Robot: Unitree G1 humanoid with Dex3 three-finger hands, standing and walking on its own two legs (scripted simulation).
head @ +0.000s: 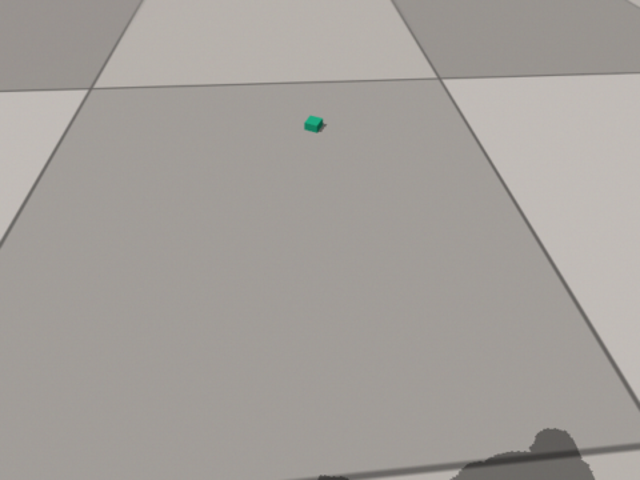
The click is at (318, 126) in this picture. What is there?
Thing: small box
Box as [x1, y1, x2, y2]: [304, 115, 322, 132]
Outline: 310,115 304,123 305,129 316,132 322,125 322,118
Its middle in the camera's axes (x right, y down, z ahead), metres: -0.04 -0.65 +2.21
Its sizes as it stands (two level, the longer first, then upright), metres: 0.082 0.076 0.044
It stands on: the floor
